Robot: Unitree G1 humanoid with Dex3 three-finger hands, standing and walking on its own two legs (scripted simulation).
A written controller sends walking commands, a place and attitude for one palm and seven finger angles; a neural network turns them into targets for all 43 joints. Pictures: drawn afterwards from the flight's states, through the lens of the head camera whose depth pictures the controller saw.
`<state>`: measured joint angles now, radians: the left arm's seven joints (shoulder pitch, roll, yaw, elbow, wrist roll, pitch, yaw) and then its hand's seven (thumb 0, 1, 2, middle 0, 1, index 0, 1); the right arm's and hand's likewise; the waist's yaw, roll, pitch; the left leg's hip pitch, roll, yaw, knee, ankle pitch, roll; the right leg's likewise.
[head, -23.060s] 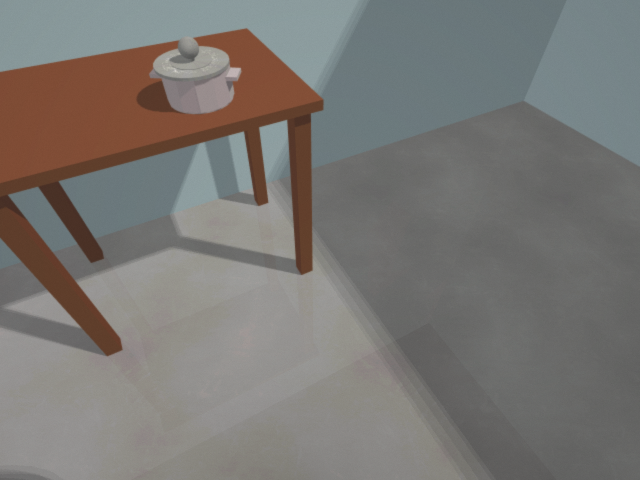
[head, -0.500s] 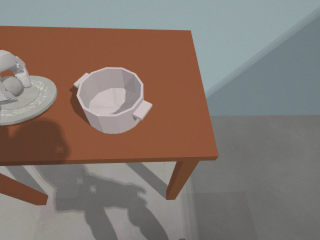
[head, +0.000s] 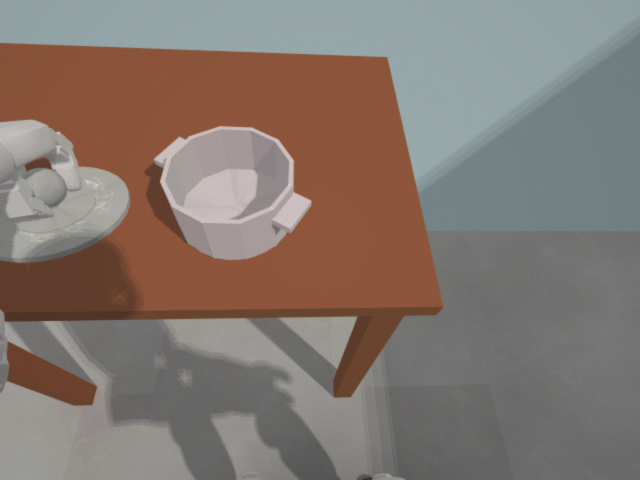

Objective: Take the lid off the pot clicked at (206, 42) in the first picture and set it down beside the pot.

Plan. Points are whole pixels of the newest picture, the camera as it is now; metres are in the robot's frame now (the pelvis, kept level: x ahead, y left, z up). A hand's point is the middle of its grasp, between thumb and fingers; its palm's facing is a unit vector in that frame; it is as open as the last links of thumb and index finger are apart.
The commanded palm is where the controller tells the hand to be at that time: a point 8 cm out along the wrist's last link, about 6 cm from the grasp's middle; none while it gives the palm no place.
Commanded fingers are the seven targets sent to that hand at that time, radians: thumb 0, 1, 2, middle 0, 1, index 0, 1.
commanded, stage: lower the lid onto the table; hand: left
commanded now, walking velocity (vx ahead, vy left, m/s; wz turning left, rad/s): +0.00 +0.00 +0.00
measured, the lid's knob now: (43, 187) +0.47 +0.33 +0.07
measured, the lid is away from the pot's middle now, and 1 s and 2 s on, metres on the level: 0.23 0.24 0.24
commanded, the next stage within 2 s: open the fingers wide in 0.34 s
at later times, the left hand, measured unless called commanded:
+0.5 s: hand (37, 201) +0.45 +0.34 +0.06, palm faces -0.50 -0.10 -0.86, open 7.5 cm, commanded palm +0.47 +0.33 +0.13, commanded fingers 0.00 0.64 0.84 -0.87 -1.08 -0.79 -1.05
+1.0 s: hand (27, 220) +0.42 +0.34 +0.06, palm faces -0.47 -0.10 -0.88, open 7.8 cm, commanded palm +0.47 +0.34 +0.13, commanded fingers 0.00 0.24 0.59 -0.47 -1.00 -0.45 -0.99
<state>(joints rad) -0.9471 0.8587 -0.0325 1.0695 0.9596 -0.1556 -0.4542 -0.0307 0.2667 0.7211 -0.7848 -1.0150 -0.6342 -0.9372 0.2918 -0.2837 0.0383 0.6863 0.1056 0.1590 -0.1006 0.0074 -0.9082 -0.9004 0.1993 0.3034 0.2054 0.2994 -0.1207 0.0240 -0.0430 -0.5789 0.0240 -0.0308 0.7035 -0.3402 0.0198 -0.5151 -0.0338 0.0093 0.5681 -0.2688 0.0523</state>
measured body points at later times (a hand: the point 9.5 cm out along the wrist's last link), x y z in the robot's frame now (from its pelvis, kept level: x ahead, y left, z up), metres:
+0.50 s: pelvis +0.00 +0.00 -0.01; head +0.10 +0.02 +0.43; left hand +0.47 +0.34 +0.11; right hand +0.00 -0.28 -0.12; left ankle +0.00 +0.10 -0.72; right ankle +0.00 -0.18 -0.72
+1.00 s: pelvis -0.01 +0.00 -0.01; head +0.08 +0.02 +0.44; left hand +0.44 +0.34 +0.11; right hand +0.06 -0.28 -0.12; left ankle +0.00 +0.10 -0.72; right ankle +0.00 -0.18 -0.72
